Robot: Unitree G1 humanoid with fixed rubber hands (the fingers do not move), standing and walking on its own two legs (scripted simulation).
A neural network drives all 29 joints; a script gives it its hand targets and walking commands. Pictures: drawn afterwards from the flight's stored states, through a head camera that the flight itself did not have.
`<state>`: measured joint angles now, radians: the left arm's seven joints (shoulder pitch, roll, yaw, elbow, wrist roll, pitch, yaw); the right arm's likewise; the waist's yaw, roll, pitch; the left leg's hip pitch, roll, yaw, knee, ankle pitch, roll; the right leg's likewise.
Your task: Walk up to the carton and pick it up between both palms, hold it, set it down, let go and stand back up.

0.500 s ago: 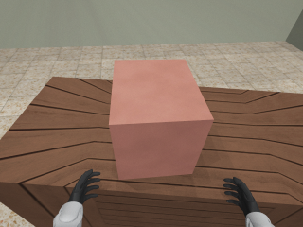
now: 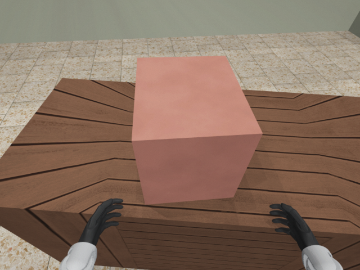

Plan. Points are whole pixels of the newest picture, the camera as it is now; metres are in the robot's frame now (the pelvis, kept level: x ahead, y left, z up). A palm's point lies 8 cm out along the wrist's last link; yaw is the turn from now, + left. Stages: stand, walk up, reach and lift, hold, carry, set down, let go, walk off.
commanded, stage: stand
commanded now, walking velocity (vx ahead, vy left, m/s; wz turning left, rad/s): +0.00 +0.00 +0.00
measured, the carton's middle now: (186, 128) +0.46 +0.02 +0.04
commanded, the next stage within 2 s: none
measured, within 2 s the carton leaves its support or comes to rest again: neither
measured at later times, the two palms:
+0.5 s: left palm (85, 239) +0.19 +0.24 -0.03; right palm (304, 240) +0.20 -0.24 -0.03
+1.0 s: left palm (84, 240) +0.19 +0.24 -0.03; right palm (305, 240) +0.20 -0.24 -0.03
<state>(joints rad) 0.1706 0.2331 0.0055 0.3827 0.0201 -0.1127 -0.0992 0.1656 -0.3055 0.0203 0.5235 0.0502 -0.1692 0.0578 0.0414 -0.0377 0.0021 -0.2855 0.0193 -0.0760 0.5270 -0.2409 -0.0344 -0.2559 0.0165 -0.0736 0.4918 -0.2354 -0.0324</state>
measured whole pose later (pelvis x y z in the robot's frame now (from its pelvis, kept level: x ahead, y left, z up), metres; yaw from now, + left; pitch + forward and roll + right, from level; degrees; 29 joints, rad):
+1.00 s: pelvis +0.00 +0.00 +0.00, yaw +0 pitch -1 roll -1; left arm 0.17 0.28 0.00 0.45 0.02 -0.12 -0.07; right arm 0.17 -0.32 0.02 0.52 0.05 -0.18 0.07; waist 0.04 -0.01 -0.01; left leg -0.29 0.02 -0.08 0.54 -0.24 -0.03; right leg -0.26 0.02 -0.07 0.51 -0.24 -0.03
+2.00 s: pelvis +0.00 +0.00 +0.00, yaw +0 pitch -1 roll -1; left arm 0.17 0.34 0.05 0.73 0.02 -0.03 -0.05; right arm 0.17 -0.33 0.02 0.51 0.05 -0.21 0.07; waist 0.04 -0.01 0.02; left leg -0.29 0.02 -0.08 0.54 -0.24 -0.03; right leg -0.26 0.01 -0.07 0.51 -0.25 -0.04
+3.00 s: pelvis +0.00 +0.00 +0.00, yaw +0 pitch -1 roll -1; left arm 0.17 0.34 0.05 0.75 0.02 -0.03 -0.05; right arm 0.17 -0.34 0.02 0.51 0.05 -0.20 0.06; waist 0.04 0.00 0.02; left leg -0.29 0.02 -0.08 0.54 -0.24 -0.03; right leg -0.26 0.01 -0.07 0.51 -0.25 -0.04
